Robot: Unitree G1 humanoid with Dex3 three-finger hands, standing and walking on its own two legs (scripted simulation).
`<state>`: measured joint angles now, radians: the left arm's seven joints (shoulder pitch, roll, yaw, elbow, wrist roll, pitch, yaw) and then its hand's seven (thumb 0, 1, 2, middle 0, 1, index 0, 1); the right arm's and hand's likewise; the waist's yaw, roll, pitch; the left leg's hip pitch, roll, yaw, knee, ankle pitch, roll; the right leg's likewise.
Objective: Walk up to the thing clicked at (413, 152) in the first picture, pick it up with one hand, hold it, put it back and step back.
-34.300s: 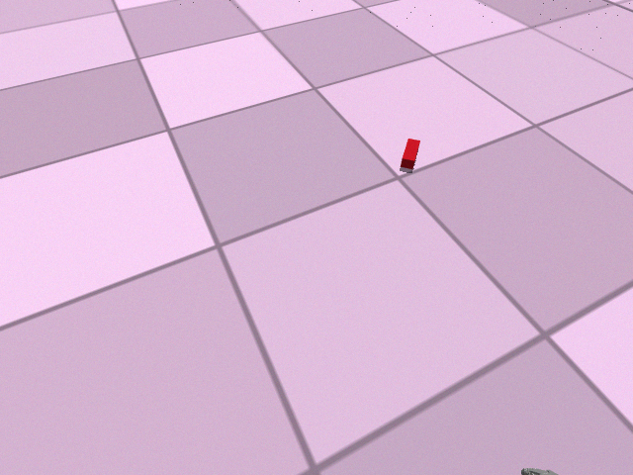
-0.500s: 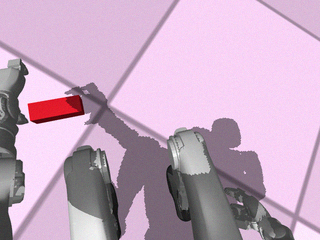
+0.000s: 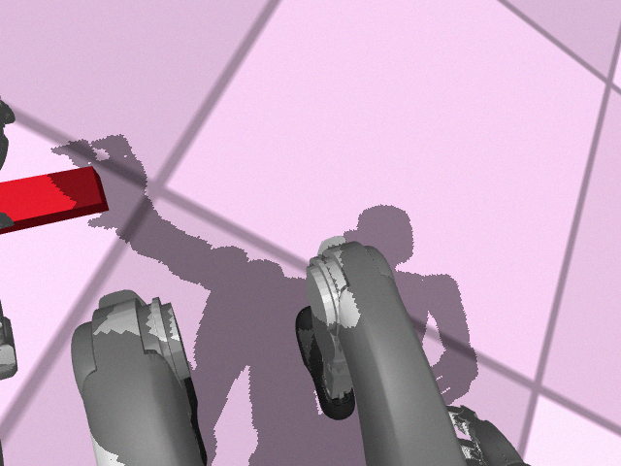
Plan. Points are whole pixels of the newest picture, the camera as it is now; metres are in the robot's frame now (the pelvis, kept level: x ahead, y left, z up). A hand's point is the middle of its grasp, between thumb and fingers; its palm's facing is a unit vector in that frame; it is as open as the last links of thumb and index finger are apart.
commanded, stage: home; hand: left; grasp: from above
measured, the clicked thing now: (42, 200) +0.48 +0.29 -0.30
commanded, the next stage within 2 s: none
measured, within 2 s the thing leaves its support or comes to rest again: neither
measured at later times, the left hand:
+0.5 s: hand out of the picture +0.35 +0.27 +0.03, palm faces -0.28 -0.63 -0.73, open 8.3 cm
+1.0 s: hand out of the picture +0.24 +0.22 +0.25, palm faces +0.16 -0.94 -0.29, open 7.4 cm
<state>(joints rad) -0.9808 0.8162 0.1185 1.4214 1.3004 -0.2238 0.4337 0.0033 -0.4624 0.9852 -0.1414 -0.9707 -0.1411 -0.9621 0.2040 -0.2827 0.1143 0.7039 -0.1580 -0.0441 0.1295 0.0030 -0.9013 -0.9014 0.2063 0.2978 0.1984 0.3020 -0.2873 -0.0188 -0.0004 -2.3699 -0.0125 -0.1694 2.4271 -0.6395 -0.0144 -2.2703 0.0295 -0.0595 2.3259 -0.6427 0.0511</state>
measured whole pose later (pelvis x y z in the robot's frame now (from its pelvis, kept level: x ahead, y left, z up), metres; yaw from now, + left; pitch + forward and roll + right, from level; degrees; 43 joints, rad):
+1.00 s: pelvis +0.05 +0.00 +0.33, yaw +9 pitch +19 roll -4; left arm 0.23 0.26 0.05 0.09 0.01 0.39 0.09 0.01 0.89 0.90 -0.21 -0.30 -0.21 -0.29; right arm 0.21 -0.19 0.05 0.55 0.04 -0.11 -0.11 0.01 -0.90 -0.90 0.21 0.30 0.20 0.30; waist -0.07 0.04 -0.19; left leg -1.12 0.03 -0.08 1.35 -0.55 -0.02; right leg -1.06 -0.01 -0.04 1.28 -0.55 0.03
